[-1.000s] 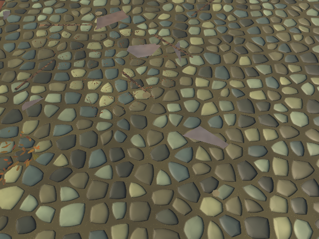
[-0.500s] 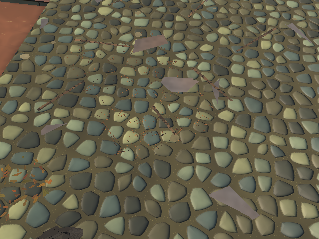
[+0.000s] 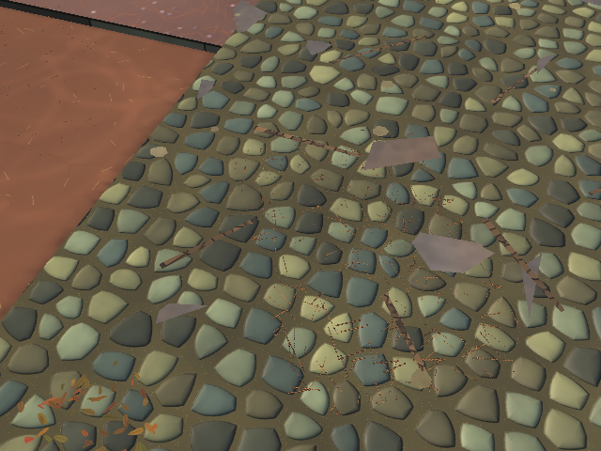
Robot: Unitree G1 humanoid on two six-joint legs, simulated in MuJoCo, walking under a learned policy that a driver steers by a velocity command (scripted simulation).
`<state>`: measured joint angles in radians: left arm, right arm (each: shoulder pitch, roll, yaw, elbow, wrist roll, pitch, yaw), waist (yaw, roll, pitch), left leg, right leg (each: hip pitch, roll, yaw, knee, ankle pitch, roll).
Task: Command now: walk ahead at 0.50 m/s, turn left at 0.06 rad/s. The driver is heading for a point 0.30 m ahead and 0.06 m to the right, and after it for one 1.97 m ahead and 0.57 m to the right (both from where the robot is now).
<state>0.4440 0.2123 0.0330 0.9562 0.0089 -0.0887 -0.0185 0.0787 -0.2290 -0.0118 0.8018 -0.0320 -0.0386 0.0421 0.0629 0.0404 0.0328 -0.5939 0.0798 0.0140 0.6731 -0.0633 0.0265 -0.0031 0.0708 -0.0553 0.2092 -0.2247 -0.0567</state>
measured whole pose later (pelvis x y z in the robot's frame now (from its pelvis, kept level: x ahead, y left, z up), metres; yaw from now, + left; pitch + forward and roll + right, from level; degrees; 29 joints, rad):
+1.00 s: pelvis +0.51 -0.04 +0.00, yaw -24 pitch +1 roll +0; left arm 0.38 0.26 0.07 0.89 0.00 -0.04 -0.01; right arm 0.10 -0.25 -0.03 0.78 -0.04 -0.03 0.02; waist 0.05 0.03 0.04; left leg -0.66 0.12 -0.05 0.87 -0.13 -0.06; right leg -0.10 0.15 0.08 0.30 -0.21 -0.13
